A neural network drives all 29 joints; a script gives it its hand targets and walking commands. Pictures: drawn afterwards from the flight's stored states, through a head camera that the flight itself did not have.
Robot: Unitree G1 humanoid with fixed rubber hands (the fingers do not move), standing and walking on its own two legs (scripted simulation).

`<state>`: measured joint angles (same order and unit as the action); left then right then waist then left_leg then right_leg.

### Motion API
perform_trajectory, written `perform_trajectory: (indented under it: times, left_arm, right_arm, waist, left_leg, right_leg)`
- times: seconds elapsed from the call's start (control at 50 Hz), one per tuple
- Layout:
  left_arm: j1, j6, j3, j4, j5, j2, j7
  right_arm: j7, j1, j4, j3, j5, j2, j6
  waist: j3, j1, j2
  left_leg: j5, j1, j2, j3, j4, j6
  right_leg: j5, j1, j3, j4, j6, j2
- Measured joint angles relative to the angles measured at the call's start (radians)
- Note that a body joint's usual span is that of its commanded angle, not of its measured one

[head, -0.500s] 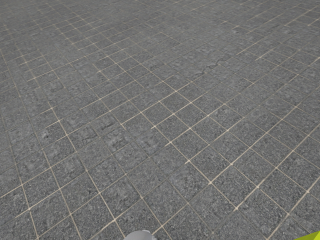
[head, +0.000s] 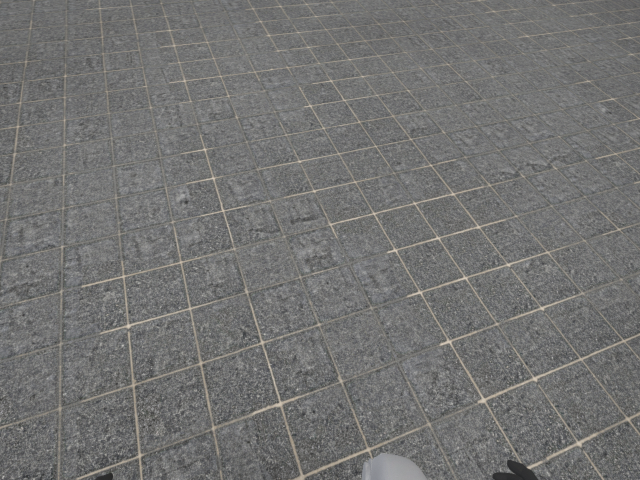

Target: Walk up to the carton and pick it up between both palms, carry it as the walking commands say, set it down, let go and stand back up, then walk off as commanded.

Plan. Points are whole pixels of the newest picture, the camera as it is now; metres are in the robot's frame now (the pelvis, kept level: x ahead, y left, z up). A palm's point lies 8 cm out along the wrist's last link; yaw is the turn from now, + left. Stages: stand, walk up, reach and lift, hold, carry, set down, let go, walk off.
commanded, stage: walk off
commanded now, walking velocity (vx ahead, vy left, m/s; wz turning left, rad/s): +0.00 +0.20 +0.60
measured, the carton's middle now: out of the picture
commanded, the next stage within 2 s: none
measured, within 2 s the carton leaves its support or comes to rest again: neither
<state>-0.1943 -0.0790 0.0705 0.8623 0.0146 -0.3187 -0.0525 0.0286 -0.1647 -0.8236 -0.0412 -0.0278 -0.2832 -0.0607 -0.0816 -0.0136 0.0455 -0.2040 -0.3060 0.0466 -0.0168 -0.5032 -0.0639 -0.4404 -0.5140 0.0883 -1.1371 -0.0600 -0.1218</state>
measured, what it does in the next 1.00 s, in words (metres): steps to the left, turning left: right foot, then left foot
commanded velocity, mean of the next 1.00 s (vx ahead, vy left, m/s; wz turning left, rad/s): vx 0.00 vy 0.20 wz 0.60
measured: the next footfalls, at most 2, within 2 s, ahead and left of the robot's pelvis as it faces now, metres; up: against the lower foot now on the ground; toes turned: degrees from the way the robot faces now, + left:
right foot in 0.24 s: +0.05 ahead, -0.06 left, +0.00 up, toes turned +4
left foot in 0.64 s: -0.03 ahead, +0.29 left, +0.00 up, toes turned +29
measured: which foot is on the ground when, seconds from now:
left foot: down 0.00-0.24, up 0.26-0.62, down 0.64-1.00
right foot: up 0.00-0.22, down 0.24-0.64, up 0.66-1.00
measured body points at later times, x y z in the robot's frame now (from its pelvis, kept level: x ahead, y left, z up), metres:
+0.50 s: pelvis -0.02 +0.07 +0.01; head +0.02 +0.05 +0.46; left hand -0.06 +0.38 -0.10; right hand +0.16 -0.16 -0.14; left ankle -0.06 +0.26 -0.66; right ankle +0.01 -0.07 -0.74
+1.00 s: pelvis -0.08 +0.20 +0.00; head -0.05 +0.21 +0.45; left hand -0.14 +0.49 -0.12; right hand +0.14 +0.02 -0.14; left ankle -0.07 +0.27 -0.74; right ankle -0.01 +0.12 -0.71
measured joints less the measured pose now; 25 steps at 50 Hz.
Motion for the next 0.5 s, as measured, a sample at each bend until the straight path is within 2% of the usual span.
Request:
perform_trajectory:
  times: [0.12,0.22,0.24,0.28,0.34,0.38,0.44,0.5]
  left_arm:
    - [0.038,0.007,-0.016,-0.002,-0.011,0.044,-0.013]
    - [0.036,0.028,-0.024,0.003,-0.024,0.065,-0.022]
    - [0.025,0.035,-0.024,0.003,-0.021,0.066,-0.025]
    - [0.006,0.041,-0.021,0.01,-0.01,0.06,-0.03]
    - [-0.026,0.042,-0.013,0.022,-0.002,0.042,-0.03]
    - [-0.04,0.045,-0.007,0.025,0.001,0.033,-0.027]
    - [-0.05,0.052,-0.002,0.023,0.012,0.027,-0.017]
    - [-0.058,0.058,0.003,0.022,0.021,0.023,-0.006]
  right_arm:
    - [0.005,-0.041,-0.01,0.002,-0.006,-0.001,-0.007]
    - [0.011,-0.065,-0.029,-0.001,-0.003,-0.001,-0.019]
    - [0.011,-0.071,-0.032,-0.002,0.002,-0.003,-0.021]
    - [0.011,-0.069,-0.041,-0.011,0.001,-0.002,-0.025]
    - [0.025,-0.06,-0.037,-0.026,-0.016,-0.016,-0.026]
    - [0.038,-0.057,-0.035,-0.035,-0.016,-0.032,-0.026]
    - [0.046,-0.049,-0.034,-0.041,0.0,-0.046,-0.032]
    - [0.051,-0.024,-0.021,-0.033,0.014,-0.043,-0.033]
  waist:
    - [0.005,-0.023,-0.043]
    - [0.013,-0.028,-0.083]
    - [0.02,-0.023,-0.09]
    - [0.019,-0.018,-0.104]
    - [0.016,-0.009,-0.108]
    - [0.015,-0.003,-0.104]
    - [0.01,0.009,-0.087]
    - [-0.001,0.022,-0.065]
  left_leg:
    - [0.02,0.009,0.071,0.035,0.018,-0.038]
    - [0.046,0.014,0.127,0.071,0.039,-0.049]
    - [0.045,0.007,0.138,0.078,0.03,-0.043]
    - [-0.115,-0.063,0.144,0.073,-0.156,0.028]
    - [-0.15,-0.18,0.093,0.049,-0.503,0.093]
    - [-0.127,-0.222,0.043,0.06,-0.642,0.126]
    - [-0.104,-0.227,-0.034,0.07,-0.651,0.169]
    - [-0.119,-0.184,-0.099,0.044,-0.494,0.187]
  right_leg:
    - [-0.006,0.073,-0.008,0.22,0.034,0.07]
    - [0.046,0.21,-0.033,0.477,0.055,0.107]
    - [0.098,0.25,-0.031,0.566,0.066,0.103]
    - [0.163,0.268,-0.003,0.597,0.081,0.083]
    - [0.178,0.309,0.035,0.651,0.072,0.047]
    - [0.184,0.324,0.054,0.669,0.057,0.02]
    - [0.182,0.332,0.077,0.668,0.034,-0.029]
    - [0.176,0.329,0.097,0.653,0.008,-0.079]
